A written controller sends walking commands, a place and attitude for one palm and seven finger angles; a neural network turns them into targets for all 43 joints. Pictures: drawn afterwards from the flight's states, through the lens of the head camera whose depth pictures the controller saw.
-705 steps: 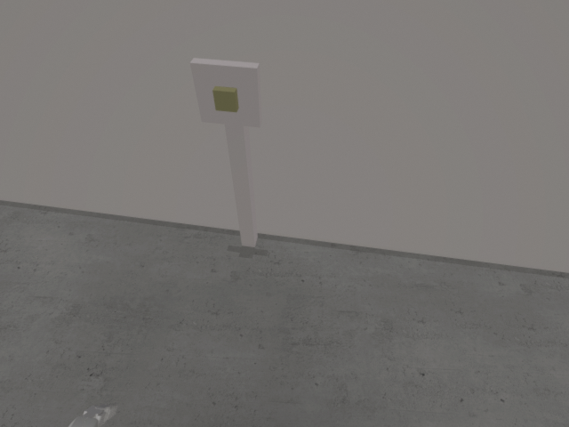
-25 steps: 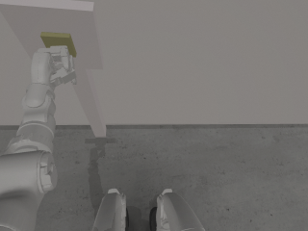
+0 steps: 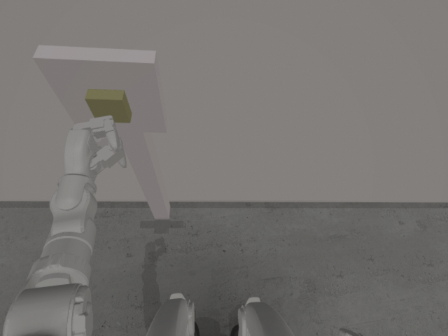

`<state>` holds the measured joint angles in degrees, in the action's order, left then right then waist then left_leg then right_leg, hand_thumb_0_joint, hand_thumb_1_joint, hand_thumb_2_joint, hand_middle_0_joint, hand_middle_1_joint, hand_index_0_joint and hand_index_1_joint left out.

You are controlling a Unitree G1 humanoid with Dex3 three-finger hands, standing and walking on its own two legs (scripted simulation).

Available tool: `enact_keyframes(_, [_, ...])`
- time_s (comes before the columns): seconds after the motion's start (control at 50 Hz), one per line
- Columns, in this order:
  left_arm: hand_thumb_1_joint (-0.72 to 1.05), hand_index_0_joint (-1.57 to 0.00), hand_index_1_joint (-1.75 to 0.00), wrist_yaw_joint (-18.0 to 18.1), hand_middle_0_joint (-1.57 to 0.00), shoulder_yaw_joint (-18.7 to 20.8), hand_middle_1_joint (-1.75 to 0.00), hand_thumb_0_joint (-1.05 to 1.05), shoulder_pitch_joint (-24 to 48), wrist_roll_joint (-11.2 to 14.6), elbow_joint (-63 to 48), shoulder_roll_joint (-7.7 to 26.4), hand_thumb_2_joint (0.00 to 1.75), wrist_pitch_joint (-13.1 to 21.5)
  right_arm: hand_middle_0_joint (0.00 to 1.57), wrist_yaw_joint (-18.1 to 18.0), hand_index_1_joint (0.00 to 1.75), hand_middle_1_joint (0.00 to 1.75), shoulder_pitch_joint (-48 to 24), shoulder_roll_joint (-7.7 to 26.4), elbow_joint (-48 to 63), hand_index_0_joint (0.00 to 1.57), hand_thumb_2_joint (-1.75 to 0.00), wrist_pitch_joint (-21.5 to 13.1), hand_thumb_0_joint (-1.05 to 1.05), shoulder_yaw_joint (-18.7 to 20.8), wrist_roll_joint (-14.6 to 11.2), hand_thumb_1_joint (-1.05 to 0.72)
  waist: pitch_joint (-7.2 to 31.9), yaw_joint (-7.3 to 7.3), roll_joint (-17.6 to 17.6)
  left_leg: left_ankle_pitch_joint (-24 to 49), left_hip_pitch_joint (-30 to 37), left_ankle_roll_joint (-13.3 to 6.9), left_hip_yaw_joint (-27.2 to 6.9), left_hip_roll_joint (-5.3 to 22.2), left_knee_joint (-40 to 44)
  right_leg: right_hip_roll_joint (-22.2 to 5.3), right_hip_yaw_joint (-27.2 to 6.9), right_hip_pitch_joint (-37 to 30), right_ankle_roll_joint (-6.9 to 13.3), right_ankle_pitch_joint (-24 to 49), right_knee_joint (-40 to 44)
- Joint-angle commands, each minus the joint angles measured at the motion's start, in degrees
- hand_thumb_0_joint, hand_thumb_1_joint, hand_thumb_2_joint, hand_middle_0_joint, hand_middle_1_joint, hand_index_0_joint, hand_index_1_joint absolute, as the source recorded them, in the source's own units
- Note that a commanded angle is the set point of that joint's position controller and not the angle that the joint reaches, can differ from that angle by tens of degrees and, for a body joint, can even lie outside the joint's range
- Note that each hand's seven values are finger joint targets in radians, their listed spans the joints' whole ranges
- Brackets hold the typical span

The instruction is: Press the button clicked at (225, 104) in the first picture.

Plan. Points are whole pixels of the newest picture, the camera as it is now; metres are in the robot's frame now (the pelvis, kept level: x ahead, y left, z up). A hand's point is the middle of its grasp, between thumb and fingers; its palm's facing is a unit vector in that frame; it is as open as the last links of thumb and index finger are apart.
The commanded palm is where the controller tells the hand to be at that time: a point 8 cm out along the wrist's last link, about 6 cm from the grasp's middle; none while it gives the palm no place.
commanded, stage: pull the fist back off the button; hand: left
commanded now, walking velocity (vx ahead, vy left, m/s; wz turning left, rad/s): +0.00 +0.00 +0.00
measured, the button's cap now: (110, 105) +0.51 +0.20 +0.07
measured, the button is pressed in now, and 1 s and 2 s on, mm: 0 0 0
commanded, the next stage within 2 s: draw the hand back to the body in 0.40 s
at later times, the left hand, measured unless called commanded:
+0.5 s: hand (117, 185) +0.37 +0.18 +0.03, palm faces +0.00 -1.00 -0.01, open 3.1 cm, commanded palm +0.34 +0.23 +0.04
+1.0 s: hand (71, 207) +0.29 +0.19 +0.13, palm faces +0.01 -1.00 -0.04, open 3.1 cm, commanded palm +0.26 +0.25 +0.14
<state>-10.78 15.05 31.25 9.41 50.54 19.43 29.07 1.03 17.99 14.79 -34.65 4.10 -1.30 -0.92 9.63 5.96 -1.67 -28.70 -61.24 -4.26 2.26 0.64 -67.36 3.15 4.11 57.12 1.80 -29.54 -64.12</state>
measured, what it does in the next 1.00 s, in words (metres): stands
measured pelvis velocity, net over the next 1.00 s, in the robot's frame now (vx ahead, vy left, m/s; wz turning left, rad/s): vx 0.02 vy -0.01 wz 0.04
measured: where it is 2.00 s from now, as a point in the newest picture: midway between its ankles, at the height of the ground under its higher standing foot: outside the picture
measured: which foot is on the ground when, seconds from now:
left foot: down 0.00-1.00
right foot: down 0.00-1.00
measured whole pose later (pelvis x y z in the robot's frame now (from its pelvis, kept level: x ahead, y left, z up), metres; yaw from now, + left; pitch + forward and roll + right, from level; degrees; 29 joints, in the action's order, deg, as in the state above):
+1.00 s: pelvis +0.02 -0.01 +0.05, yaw +2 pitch +10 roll -3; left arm -13.8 10.3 -7.7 17.1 7.3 17.2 17.0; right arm -3.4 15.2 15.3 -28.9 -1.6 -1.8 -4.0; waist 8.1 1.7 -2.4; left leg -25.0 -38.4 -3.3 1.2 -0.3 -53.0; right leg 3.0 4.3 33.9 2.3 -25.9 -49.3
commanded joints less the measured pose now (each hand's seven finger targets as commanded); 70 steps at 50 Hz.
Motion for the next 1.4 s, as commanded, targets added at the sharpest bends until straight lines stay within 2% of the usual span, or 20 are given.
enact_keyframes(0.0, [0.90,-1.30,-1.50,-0.92,-1.30,-0.75,-1.50,0.00,7.33,2.06,-17.35,6.07,0.90,2.18,0.20,-0.15,0.30,0.30,3.82,9.58,6.41,0.20,-0.90,-1.02,0.00,4.19,-0.48,-0.90,24.33,-1.64,-3.09,27.38,27.35,3.48,-6.69,1.12,8.66,0.01,-1.97,-8.75,0.09,21.43,7.44])
enact_keyframes(0.08, [0.90,-1.30,-1.50,-0.11,-1.30,-1.19,-1.50,0.00,3.70,2.83,-22.60,5.07,0.90,1.26,0.20,-0.35,0.30,0.30,2.52,9.20,7.32,0.20,-0.90,-0.91,0.00,4.37,-0.76,-0.90,20.53,-1.58,-1.22,26.99,25.37,3.15,-6.11,0.89,8.83,-0.11,-2.31,-9.98,-0.17,22.68,7.96])
enact_keyframes(0.2, [0.90,-1.30,-1.50,1.14,-1.30,-0.36,-1.50,0.00,-2.01,2.56,-31.51,5.79,0.90,4.32,0.20,-0.83,0.30,0.30,0.16,8.43,7.67,0.20,-0.90,-2.36,0.00,4.44,-0.28,-0.90,23.23,-2.83,-3.76,29.85,27.84,3.78,-6.23,0.92,7.93,-0.27,-2.74,-10.72,-0.22,24.37,6.54])
enact_keyframes(0.28, [0.90,-1.30,-1.50,-0.41,-1.30,-4.73,-1.50,0.00,-3.88,2.59,-33.13,2.20,0.90,3.79,0.20,-1.01,0.30,0.30,-0.92,8.54,7.61,0.20,-0.90,-3.09,0.00,4.54,-0.32,-0.90,22.05,-1.44,-3.68,28.52,29.16,3.98,-7.25,1.25,7.88,-0.21,-2.08,-8.20,-0.15,21.53,6.67])
enact_keyframes(0.38, [0.90,-1.30,-1.50,-1.31,-1.30,-4.78,-1.50,0.00,1.70,2.94,-29.90,2.84,0.90,1.06,0.20,-2.09,0.30,0.30,-1.78,9.00,6.81,0.20,-0.90,-3.50,0.00,4.14,-0.47,-0.90,18.39,-0.19,-1.97,20.63,25.14,3.58,-7.52,0.75,7.81,-0.40,-2.08,-6.45,-0.12,17.42,7.23])
enact_keyframes(0.48, [0.90,-1.30,-1.50,-0.79,-1.30,0.76,-1.50,0.00,2.16,3.33,-26.61,7.57,0.90,0.53,0.20,-2.82,0.30,0.30,-2.64,8.70,7.14,0.20,-0.90,-3.89,0.00,3.57,-0.35,-0.90,20.25,-2.15,0.00,16.68,20.41,2.91,-6.23,-0.07,7.32,-0.56,-3.32,-10.69,-0.12,16.54,7.31])
enact_keyframes(0.56, [0.90,-1.30,-1.50,-1.24,-1.30,1.11,-1.50,0.00,-6.92,4.58,-40.97,8.97,0.90,0.29,0.20,-2.54,0.30,0.30,-3.64,7.93,10.78,0.20,-0.90,-4.23,0.00,3.42,-1.15,-0.90,29.77,-5.86,-8.25,26.75,32.35,3.67,-5.69,0.03,11.27,-0.44,-3.17,-18.63,0.19,23.22,9.22])
enact_keyframes(0.58, [0.90,-1.30,-1.50,-1.44,-1.30,1.50,-1.50,0.00,-10.73,5.19,-42.46,9.45,0.90,-0.65,0.20,-2.45,0.30,0.30,-3.44,7.99,11.38,0.20,-0.90,-4.32,0.00,3.46,-1.37,-0.90,29.91,-5.80,-7.04,28.51,32.98,3.58,-5.81,0.16,11.96,-0.15,-3.03,-20.36,0.15,24.45,9.91])
enact_keyframes(0.68, [0.90,-1.30,-1.50,-2.24,-1.30,-1.04,-1.50,0.00,-20.41,7.17,-41.35,5.62,0.90,-6.96,0.20,-2.95,0.30,0.30,-3.94,7.78,12.69,0.20,-0.90,-4.47,0.00,2.84,-2.45,-0.90,15.07,-3.39,2.27,18.64,25.30,2.11,-4.77,0.10,16.40,-0.02,-2.78,-22.92,-0.89,20.68,15.66])
enact_keyframes(0.74, [0.90,-1.30,-1.50,-2.47,-1.30,-0.63,-1.50,0.00,-21.47,7.89,-41.05,5.36,0.90,-9.28,0.20,-3.62,0.30,0.30,-4.55,8.26,13.39,0.20,-0.90,-4.89,0.00,2.67,-2.79,-0.90,9.02,-3.01,3.83,12.36,23.60,1.91,-4.34,-0.27,18.65,-0.59,-3.23,-22.84,-1.16,15.40,18.92])
enact_keyframes(0.8, [0.90,-1.30,-1.50,-2.94,-1.30,0.39,-1.50,0.00,-21.98,8.53,-45.55,6.77,0.90,-9.16,0.20,-4.15,0.30,0.30,-5.35,8.13,14.11,0.20,-0.90,-5.91,0.00,2.51,-2.86,-0.90,8.84,-3.66,1.99,11.26,26.20,1.77,-4.35,-0.39,20.17,-0.90,-3.69,-24.35,-0.90,13.29,20.77])
enact_keyframes(0.86, [0.90,-1.30,-1.50,-3.04,-1.30,-0.79,-1.50,0.00,-21.04,8.39,-54.65,7.22,0.90,-7.42,0.20,-4.59,0.30,0.30,-6.24,7.43,14.62,0.20,-0.90,-7.62,0.00,2.25,-2.88,-0.90,11.26,-4.08,-4.71,14.30,32.59,2.05,-5.16,-0.08,21.89,-0.75,-3.15,-25.28,-0.34,15.27,20.88])
enact_keyframes(0.98, [0.90,-1.30,-1.50,-3.28,-1.30,1.49,-1.50,0.00,-32.68,8.90,-57.96,9.17,0.90,-10.07,0.20,-4.91,0.30,0.30,-6.45,7.22,14.71,0.20,-0.90,-9.76,0.00,1.74,-3.07,-0.90,8.07,-4.82,-3.75,16.22,34.87,2.35,-5.96,0.36,24.61,-0.59,-2.22,-27.90,-0.38,16.97,22.90])
enact_keyframes(1.0, [0.90,-1.30,-1.50,4.90,-1.30,1.83,-1.50,0.00,-31.35,1.29,-61.83,13.60,0.90,-12.78,0.20,-5.88,0.30,0.30,-9.87,5.92,15.25,0.20,-0.90,-8.58,0.00,2.46,-2.60,-0.90,7.30,-8.10,-2.43,14.43,36.00,2.21,-5.71,0.55,27.79,-2.39,-6.06,-29.52,0.65,15.56,27.04])
enact_keyframes(1.04, [0.90,-1.30,-1.50,10.59,-1.30,-2.51,-1.50,0.00,-38.52,-0.02,-62.46,6.39,0.90,-16.83,0.20,-6.52,0.30,0.30,-9.02,5.11,15.93,0.20,-0.90,-7.91,0.00,1.97,-2.54,-0.90,2.38,-6.27,-1.28,11.14,36.73,2.56,-5.95,1.04,30.26,-2.91,-5.31,-29.69,0.05,13.48,29.00])
enact_keyframes(1.08, [0.90,-1.30,-1.50,13.32,-1.30,-3.05,-1.50,0.00,-41.53,-1.62,-65.28,6.59,0.90,-19.16,0.20,-6.66,0.30,0.30,-9.06,5.16,15.40,0.20,-0.90,-7.24,0.00,1.91,-2.40,-0.90,2.60,-6.36,-0.57,14.86,39.13,2.14,-5.41,1.37,31.09,-2.97,-5.39,-33.39,0.08,17.21,30.43])
enact_keyframes(1.14, [0.90,-1.30,-1.50,16.05,-1.30,-2.38,-1.50,0.00,-43.21,-3.28,-72.45,7.83,0.90,-21.06,0.20,-6.81,0.30,0.30,-9.37,5.13,15.26,0.20,-0.90,-7.08,0.00,1.44,-2.07,-0.90,4.25,-6.41,-1.86,21.65,44.59,2.41,-5.38,1.60,32.83,-3.24,-4.56,-37.42,0.09,22.52,31.75])
enact_keyframes(1.18, [0.90,-1.30,-1.50,17.13,-1.30,-2.36,-1.50,0.00,-43.95,-3.67,-73.89,8.26,0.90,-22.40,0.20,-7.05,0.30,0.30,-10.15,5.27,14.71,0.20,-0.90,-7.45,0.00,1.25,-1.72,-0.90,1.80,-6.41,0.92,22.38,45.65,2.13,-5.19,1.76,34.33,-3.15,-4.63,-38.82,-0.11,23.47,33.93])
enact_keyframes(1.3, [0.90,-1.30,-1.50,18.70,-1.30,-0.68,-1.50,0.00,-46.79,-4.97,-80.51,8.47,0.90,-24.38,0.20,-6.97,0.30,0.30,-11.41,4.58,13.10,0.20,-0.90,-8.87,0.00,0.56,-1.30,-0.90,-0.07,-7.19,-3.54,29.63,52.15,2.62,-4.98,1.55,38.09,-3.46,-4.29,-43.31,-0.02,27.36,37.72])
enact_keyframes(1.38, [0.90,-1.30,-1.50,18.62,-1.30,0.61,-1.50,0.00,-53.09,-4.99,-82.36,8.07,0.90,-24.96,0.20,-6.08,0.30,0.30,-11.73,4.64,12.22,0.20,-0.90,-9.74,0.00,0.73,-0.81,-0.90,-1.66,-8.03,-0.93,34.42,54.30,3.20,-5.40,2.27,40.22,-3.19,-3.69,-45.72,-0.21,28.92,39.55])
